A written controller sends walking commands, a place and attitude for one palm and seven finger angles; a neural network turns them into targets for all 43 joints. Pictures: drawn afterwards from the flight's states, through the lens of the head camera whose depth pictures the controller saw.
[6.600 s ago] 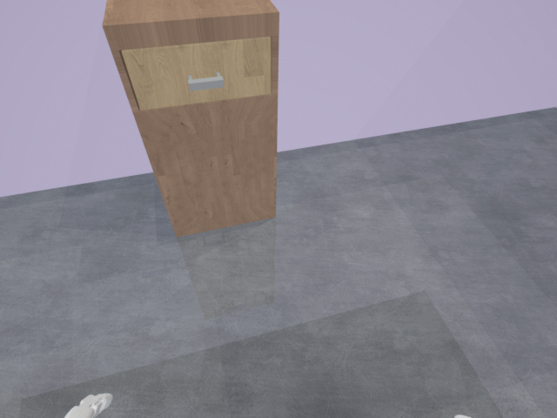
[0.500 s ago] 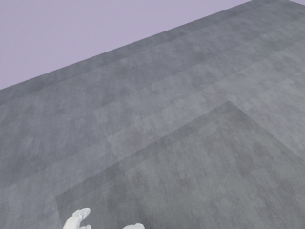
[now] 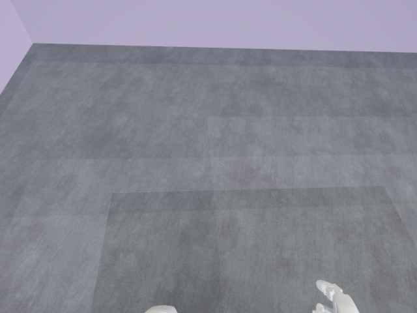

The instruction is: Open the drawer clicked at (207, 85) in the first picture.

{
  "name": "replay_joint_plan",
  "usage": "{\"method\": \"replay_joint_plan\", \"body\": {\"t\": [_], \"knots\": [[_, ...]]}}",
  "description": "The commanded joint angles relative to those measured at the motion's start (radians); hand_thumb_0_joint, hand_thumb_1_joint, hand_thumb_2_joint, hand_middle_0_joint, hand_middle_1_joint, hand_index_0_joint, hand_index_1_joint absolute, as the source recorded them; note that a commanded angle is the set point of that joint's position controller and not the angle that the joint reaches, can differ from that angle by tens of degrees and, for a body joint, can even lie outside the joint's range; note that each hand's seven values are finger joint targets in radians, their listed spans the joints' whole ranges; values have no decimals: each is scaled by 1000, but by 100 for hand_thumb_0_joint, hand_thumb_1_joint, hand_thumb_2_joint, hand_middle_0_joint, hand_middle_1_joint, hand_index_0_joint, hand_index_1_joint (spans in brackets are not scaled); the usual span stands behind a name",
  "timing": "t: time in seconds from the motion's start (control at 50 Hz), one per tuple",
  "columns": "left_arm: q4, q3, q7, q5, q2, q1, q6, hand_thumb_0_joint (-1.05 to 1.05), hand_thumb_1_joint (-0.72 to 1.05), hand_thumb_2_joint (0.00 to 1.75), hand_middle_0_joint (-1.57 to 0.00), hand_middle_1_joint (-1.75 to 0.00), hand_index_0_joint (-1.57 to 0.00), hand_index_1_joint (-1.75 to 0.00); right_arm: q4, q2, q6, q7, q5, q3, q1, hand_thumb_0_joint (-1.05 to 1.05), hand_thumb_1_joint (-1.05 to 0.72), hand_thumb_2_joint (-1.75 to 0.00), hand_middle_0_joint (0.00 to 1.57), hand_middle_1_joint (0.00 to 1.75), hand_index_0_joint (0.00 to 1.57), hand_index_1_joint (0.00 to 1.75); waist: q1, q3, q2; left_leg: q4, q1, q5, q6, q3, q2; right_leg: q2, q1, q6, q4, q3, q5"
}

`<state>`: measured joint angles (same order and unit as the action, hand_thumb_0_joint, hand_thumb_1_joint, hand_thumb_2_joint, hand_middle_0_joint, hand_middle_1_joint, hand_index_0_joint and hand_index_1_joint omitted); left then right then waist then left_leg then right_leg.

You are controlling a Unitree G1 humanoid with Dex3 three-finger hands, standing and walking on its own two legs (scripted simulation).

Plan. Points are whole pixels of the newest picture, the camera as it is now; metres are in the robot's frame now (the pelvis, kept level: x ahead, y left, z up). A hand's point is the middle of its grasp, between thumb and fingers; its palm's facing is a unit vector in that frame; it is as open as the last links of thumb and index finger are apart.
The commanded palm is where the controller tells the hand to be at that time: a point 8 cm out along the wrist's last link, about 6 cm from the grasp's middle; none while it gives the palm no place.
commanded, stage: turn to face it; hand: left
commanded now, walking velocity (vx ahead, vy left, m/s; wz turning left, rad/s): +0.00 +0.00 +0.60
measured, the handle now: out of the picture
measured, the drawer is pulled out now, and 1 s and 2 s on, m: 0.00 0.00 0.00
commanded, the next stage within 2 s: none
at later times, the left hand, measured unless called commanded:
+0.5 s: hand out of the picture +0.09 +0.20 -0.12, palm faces +0.25 -0.92 -0.29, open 7.4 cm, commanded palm none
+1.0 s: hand out of the picture -0.15 +0.19 -0.18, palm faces +0.60 -0.75 -0.26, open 7.4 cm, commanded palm none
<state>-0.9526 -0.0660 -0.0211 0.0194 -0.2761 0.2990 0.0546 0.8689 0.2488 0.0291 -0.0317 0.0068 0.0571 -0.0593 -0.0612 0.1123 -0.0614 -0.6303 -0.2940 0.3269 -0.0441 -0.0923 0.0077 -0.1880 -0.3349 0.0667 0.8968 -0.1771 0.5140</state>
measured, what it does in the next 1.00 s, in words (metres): steps on the spot, turning left: right foot, then left foot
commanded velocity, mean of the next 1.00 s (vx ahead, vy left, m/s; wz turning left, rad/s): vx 0.00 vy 0.00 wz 0.60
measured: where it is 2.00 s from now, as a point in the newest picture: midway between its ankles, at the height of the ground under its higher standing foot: outside the picture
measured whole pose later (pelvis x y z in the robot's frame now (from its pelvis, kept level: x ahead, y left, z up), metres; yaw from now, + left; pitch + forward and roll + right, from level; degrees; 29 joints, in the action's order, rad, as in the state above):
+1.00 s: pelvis -0.05 -0.01 +0.00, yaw +36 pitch +0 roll +0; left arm -0.92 -0.06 -0.02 0.02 -0.27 0.25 0.05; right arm 0.90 0.26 0.03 -0.03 0.01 0.08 -0.13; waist -0.03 0.10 -0.06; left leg -0.64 -0.30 0.34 -0.02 -0.08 0.00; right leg -0.20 -0.33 0.08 0.83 -0.19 0.50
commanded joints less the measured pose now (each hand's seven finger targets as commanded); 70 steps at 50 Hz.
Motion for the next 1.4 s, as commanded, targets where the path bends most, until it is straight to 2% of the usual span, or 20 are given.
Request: {"method": "replay_joint_plan", "body": {"t": [0.0,0.08,0.3,0.42,0.44,0.46,0.48,0.5,0.54,0.6,0.8,0.86,0.9,0.92,0.94,0.96,1.04,1.1,1.28,1.38], "knots": [[129,-27,-2,1,-82,-111,-17,0,90,90,-20,-30,-20,-30,-18,234,-10,40,9,60,-148,0,-90,-90,20,30,20,30,115,-188,262,248,259,-678,-133,347,-334,33,-284,30,320,162,0],[94,-33,11,1,-86,-57,-18,0,90,90,-20,-30,-20,-30,-45,189,-19,37,5,42,-74,0,-90,-90,20,30,20,30,60,-139,189,295,156,-517,-79,264,-219,61,-218,39,297,165,-160],[177,-22,-2,-9,-50,-219,-26,0,90,90,-20,-30,-20,-30,-18,185,-12,37,18,61,-201,0,-90,-90,20,30,20,30,112,-147,209,285,169,-428,-146,496,-224,124,-176,38,18,199,-72],[163,-20,-10,-23,-49,-111,-40,0,90,90,-20,-30,-20,-30,-32,180,-1,34,15,69,-154,0,-90,-90,20,30,20,30,58,-203,216,204,24,-431,-96,539,-152,185,132,4,-354,179,-194],[155,-26,-14,-21,-68,-73,-48,0,90,90,-20,-30,-20,-30,-34,159,0,32,9,67,-149,0,-90,-90,20,30,20,30,36,-217,162,160,-60,-328,-52,512,-111,158,261,-4,-511,189,-289],[154,-42,-21,-8,-143,-47,-58,0,90,90,-20,-30,-20,-30,-40,94,0,25,-2,60,-180,0,-90,-90,20,30,20,30,27,-236,-51,0,-253,-54,26,384,-15,-48,442,-61,-638,368,-238],[167,-51,-25,5,-223,-57,-60,0,90,90,-20,-30,-20,-30,-63,64,1,27,2,55,-180,0,-90,-90,20,30,20,30,20,-206,-257,-261,-390,244,101,184,106,-310,402,-183,-666,621,-316],[178,-41,-28,-4,-196,-87,-51,0,90,90,-20,-30,-20,-30,-59,121,7,26,15,68,-157,0,-90,-90,20,30,20,30,31,-177,-128,-433,-322,247,85,209,39,-325,235,-230,-650,539,-341],[196,-22,-23,-7,-118,-207,-55,0,90,90,-20,-30,-20,-30,-9,104,30,13,19,70,-197,0,-90,-90,20,30,20,30,95,-93,-118,-570,-293,119,94,184,4,-178,114,-182,-652,375,-292],[191,-6,-18,-5,-76,-217,-62,0,90,90,-20,-30,-20,-30,17,83,40,-1,17,64,-230,0,-90,-90,20,30,20,30,113,-41,-117,-630,-281,3,117,126,-20,-100,85,-147,-622,195,-375],[122,-31,-14,12,-148,-39,-53,0,90,90,-20,-30,-20,-30,-25,61,27,-4,5,37,-57,0,-90,-90,20,30,20,30,17,-99,-169,-220,-187,123,125,20,-45,-179,254,-191,-523,117,-607],[113,-40,-10,12,-170,-37,-47,0,90,90,-20,-30,-20,-30,-26,61,13,1,1,31,-85,0,-90,-90,20,30,20,30,27,-147,-172,-73,-84,91,106,-22,-22,-190,260,-171,-440,74,-703],[110,-42,-6,1,-159,-44,-40,0,90,90,-20,-30,-20,-30,-16,94,1,3,4,38,-150,0,-90,-90,20,30,20,30,71,-191,-98,163,82,-102,88,-12,-21,-161,199,-101,-294,11,-654],[125,-37,-2,-8,-126,-38,-35,0,90,90,-20,-30,-20,-30,-2,176,-11,6,9,57,-217,0,-90,-90,20,30,20,30,110,-250,90,246,276,-302,40,145,-139,-99,30,-42,-97,-22,-465],[173,-16,6,-12,-51,-78,-33,0,90,90,-20,-30,-20,-30,0,291,-17,15,9,86,-281,0,-90,-90,20,30,20,30,151,-256,403,254,398,-769,-95,501,-411,44,-277,40,125,-9,149],[186,-11,-1,-2,-71,-140,-22,0,90,90,-20,-30,-20,-30,31,306,-9,22,6,86,-332,0,-90,-90,20,30,20,30,170,-273,292,227,363,-839,-173,472,-455,47,-276,23,240,106,170],[136,-23,6,-3,-79,-148,-21,0,90,90,-20,-30,-20,-30,-15,194,-17,45,12,47,-153,0,-90,-90,20,30,20,30,100,-147,250,243,213,-694,-108,318,-266,49,-270,28,310,172,-67],[120,-21,10,-4,-77,-110,-23,0,90,90,-20,-30,-20,-30,-26,189,-24,45,9,43,-139,0,-90,-90,20,30,20,30,80,-170,191,250,226,-678,-100,294,-231,71,-235,39,266,165,-118],[172,-17,-1,-8,-72,-216,-22,0,90,90,-20,-30,-20,-30,-20,195,-11,38,17,55,-191,0,-90,-90,20,30,20,30,110,-123,189,287,171,-460,-139,477,-226,111,-192,41,75,194,-87],[181,-11,-6,-18,-54,-167,-34,0,90,90,-20,-30,-20,-30,-32,197,-2,37,19,64,-154,0,-90,-90,20,30,20,30,82,-159,225,227,93,-511,-126,531,-187,169,-5,18,-188,178,-91]]}}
